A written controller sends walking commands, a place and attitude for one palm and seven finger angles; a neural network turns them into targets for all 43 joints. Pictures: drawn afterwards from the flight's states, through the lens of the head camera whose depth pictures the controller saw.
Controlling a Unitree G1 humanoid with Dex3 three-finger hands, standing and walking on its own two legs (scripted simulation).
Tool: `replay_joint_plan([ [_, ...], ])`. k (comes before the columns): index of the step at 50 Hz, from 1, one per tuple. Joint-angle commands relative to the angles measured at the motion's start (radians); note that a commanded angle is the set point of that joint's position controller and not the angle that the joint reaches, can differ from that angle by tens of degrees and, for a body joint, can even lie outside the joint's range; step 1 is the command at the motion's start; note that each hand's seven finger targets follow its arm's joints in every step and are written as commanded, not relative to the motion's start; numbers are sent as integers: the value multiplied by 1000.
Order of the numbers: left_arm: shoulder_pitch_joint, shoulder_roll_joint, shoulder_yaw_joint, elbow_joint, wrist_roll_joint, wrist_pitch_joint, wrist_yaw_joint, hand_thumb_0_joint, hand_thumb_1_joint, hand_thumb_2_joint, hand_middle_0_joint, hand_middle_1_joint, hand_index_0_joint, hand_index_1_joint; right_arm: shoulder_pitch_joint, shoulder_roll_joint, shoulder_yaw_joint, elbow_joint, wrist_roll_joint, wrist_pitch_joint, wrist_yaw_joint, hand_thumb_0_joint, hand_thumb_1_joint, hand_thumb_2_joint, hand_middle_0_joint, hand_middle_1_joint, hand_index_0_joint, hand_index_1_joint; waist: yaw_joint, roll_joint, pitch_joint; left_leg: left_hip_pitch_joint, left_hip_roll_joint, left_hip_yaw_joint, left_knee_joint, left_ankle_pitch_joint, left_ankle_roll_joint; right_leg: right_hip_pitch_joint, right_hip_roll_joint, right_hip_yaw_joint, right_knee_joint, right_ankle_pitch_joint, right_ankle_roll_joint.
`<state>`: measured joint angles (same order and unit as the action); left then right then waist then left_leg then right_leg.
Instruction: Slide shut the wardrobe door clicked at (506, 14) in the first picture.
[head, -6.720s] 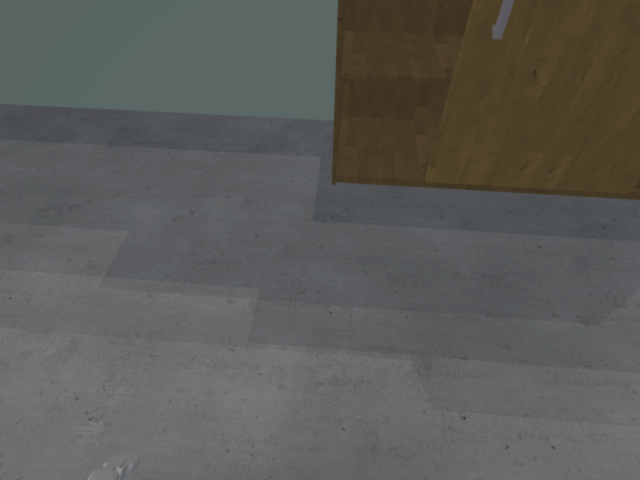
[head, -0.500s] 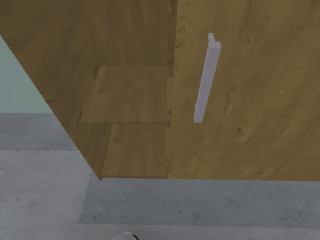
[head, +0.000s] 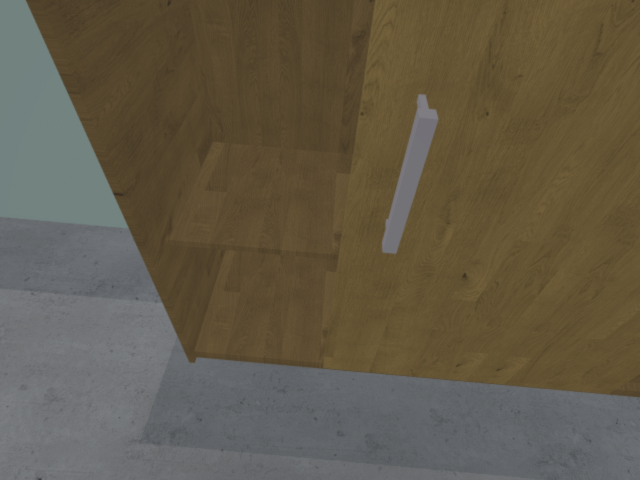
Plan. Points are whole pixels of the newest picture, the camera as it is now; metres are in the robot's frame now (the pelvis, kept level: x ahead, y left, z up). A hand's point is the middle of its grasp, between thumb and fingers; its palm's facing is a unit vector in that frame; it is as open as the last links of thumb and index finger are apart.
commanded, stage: come to a stop and stand still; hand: right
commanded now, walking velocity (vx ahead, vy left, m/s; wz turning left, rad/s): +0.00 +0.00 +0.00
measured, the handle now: (404, 182) +0.54 -0.09 +0.08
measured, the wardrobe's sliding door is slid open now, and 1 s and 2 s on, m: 0.42 0.42 0.42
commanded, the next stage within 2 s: look again from close up in 0.38 s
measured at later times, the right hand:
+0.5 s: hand out of the picture -0.05 -0.14 -0.18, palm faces +0.03 +0.99 -0.15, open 7.3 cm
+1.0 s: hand out of the picture +0.02 -0.20 -0.18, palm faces +0.03 +0.98 -0.19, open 7.3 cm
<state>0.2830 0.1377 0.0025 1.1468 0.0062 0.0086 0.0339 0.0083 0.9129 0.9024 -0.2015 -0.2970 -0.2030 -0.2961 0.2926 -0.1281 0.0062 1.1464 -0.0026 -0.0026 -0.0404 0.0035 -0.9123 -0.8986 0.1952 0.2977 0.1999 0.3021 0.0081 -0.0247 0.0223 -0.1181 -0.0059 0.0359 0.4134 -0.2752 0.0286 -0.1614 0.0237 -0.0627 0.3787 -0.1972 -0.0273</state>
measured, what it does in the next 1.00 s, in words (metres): stands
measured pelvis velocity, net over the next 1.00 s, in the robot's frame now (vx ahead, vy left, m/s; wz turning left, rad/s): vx -0.01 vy -0.03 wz -0.01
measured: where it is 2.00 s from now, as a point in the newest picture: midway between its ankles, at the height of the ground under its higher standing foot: outside the picture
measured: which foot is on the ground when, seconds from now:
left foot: down 0.00-1.00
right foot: down 0.00-1.00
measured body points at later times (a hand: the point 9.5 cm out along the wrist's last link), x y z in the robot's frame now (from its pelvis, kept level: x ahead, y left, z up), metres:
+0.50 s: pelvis -0.01 +0.01 +0.00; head +0.00 +0.01 +0.45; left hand -0.05 +0.22 -0.16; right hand -0.05 -0.19 -0.16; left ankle -0.03 +0.10 -0.74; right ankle +0.01 -0.10 -0.74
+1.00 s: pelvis -0.01 -0.03 -0.01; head -0.01 -0.04 +0.44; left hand +0.05 +0.20 -0.15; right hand +0.02 -0.26 -0.17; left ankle -0.03 +0.10 -0.74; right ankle +0.01 -0.10 -0.74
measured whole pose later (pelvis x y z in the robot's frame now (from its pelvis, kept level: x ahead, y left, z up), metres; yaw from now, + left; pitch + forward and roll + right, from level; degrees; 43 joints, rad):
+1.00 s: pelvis -0.01 -0.03 -0.01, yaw +0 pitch -1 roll +1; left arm 0.23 0.17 0.00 1.02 0.02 -0.01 0.03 0.01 0.91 0.90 -0.20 -0.30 -0.20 -0.30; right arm 0.28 -0.18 0.01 1.01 -0.01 0.00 -0.04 0.00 -0.91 -0.90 0.20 0.30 0.20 0.30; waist -0.01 0.01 0.01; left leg -0.16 0.01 0.04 0.49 -0.30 -0.01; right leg -0.24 0.03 -0.06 0.52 -0.26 -0.07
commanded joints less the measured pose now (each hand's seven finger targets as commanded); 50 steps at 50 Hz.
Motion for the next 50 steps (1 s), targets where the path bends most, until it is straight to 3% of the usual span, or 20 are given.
replay_joint_plan([
  [1, 62, 79, 3, -3, -1, -12, 0, 0, 900, 900, -200, -300, -200, -300, 50, -97, -14, -28, 1, -9, -10, 0, -900, -900, 200, 300, 200, 300, 0, 66, 92, -110, 118, -131, -133, 36, 9, 3, -115, 114, -75, 36, 3],
  [7, 85, 59, 2, 11, 2, -8, 2, 0, 900, 900, -200, -300, -200, -300, 76, -91, -15, -22, 1, -8, -8, 0, -900, -900, 200, 300, 200, 300, -1, 11, 113, -136, 112, -141, -150, -32, 12, -22, -109, 109, -75, -22, 6],
  [10, 96, 54, 2, 11, 3, -7, 3, 0, 900, 900, -200, -300, -200, -300, 85, -84, -15, -21, 1, -10, -7, 0, -900, -900, 200, 300, 200, 300, 0, 22, 105, -142, 113, -144, -157, -50, 14, -20, -109, 105, -62, -23, 7],
  [15, 106, 49, 2, 13, 2, -11, 5, 0, 900, 900, -200, -300, -200, -300, 97, -74, -14, -17, 1, -14, -6, 0, -900, -900, 200, 300, 200, 300, 0, 40, 88, -140, 113, -148, -155, -30, 13, -13, -112, 106, -54, 4, 7],
  [23, 113, 48, 0, 15, 1, -20, 10, 0, 900, 900, -200, -300, -200, -300, 116, -60, -11, -6, 2, -20, -7, 0, -900, -900, 200, 300, 200, 300, 0, 17, 62, -110, 106, -135, -135, 60, 13, 2, -123, 113, -53, 61, 4],
  [24, 19, 149, 11, -124, 12, -17, -11, 0, 900, 900, -200, -300, -200, -300, 77, -233, 13, -95, -16, -43, -4, 0, -900, -900, 200, 300, 200, 300, 17, 30, 208, -189, 77, -112, -123, 4, 6, -98, -66, 141, 8, 32, 5],
  [25, 24, 142, 29, -140, 19, -33, -3, 0, 900, 900, -200, -300, -200, -300, 85, -175, -19, -98, -12, -45, -9, 0, -900, -900, 200, 300, 200, 300, -4, -55, 64, -196, 135, -165, -81, -54, 28, -80, -98, 125, 83, -2, 3],
  [26, 38, 110, 32, -124, 20, -40, 4, 0, 900, 900, -200, -300, -200, -300, 77, -158, -23, -87, -18, -51, -12, 0, -900, -900, 200, 300, 200, 300, 14, -57, -13, -157, 147, -181, -83, 26, 45, -62, -96, 122, 113, 51, 2],
  [27, 74, 93, 25, -122, 17, -41, 3, 0, 900, 900, -200, -300, -200, -300, 84, -148, -13, -96, -12, -52, -12, 0, -900, -900, 200, 300, 200, 300, 15, -15, -61, -123, 160, -181, -88, 63, 48, -51, -87, 115, 137, 53, 2],
  [29, 103, 73, 19, -132, 18, -29, -1, 0, 900, 900, -200, -300, -200, -300, 88, -133, -13, -108, -13, -44, -14, 0, -900, -900, 200, 300, 200, 300, 19, 122, -58, -112, 172, -198, -109, 51, 38, -97, -65, 88, 172, 2, 1],
  [30, 98, 78, 22, -135, 16, -28, -3, 0, 900, 900, -200, -300, -200, -300, 74, -132, -16, -114, -12, -41, -15, 0, -900, -900, 200, 300, 200, 300, 21, 160, -18, -125, 174, -188, -107, 63, 42, -119, -64, 84, 172, 3, -1],
  [34, 87, 97, 18, -144, 13, -36, -1, 0, 900, 900, -200, -300, -200, -300, 88, -123, -16, -139, -12, -37, -19, 0, -900, -900, 200, 300, 200, 300, 3, 57, -13, -76, 116, -113, 4, 286, 29, -91, -100, 110, 110, 164, -20],
  [36, 65, 113, 21, -146, 11, -37, 3, 0, 900, 900, -200, -300, -200, -300, 101, -132, -17, -145, -10, -31, -19, 0, -900, -900, 200, 300, 200, 300, -8, 29, 5, -80, 106, -93, 36, 323, 20, -83, -114, 115, 109, 249, -24],
  [39, 50, 129, 19, -153, 11, -34, 3, 0, 900, 900, -200, -300, -200, -300, 96, -144, -16, -158, -10, -23, -18, 0, -900, -900, 200, 300, 200, 300, -15, 16, 6, -75, 99, -85, 37, 275, 15, -76, -120, 122, 99, 266, -28],
  [43, 17, 144, 18, -161, 12, -30, -1, 0, 900, 900, -200, -300, -200, -300, 75, -149, -15, -167, -11, -14, -13, 0, -900, -900, 200, 300, 200, 300, -12, 6, 37, -96, 94, -88, 14, 160, 9, -82, -123, 131, 54, 179, -29],
  [50, -5, 157, 18, -159, 10, -31, -6, 0, 900, 900, -200, -300, -200, -300, 62, -151, -13, -164, -14, -9, -7, 0, -900, -900, 200, 300, 200, 300, -11, 18, 22, -82, 92, -80, -10, 106, -5, -68, -129, 148, -3, 103, -32],
])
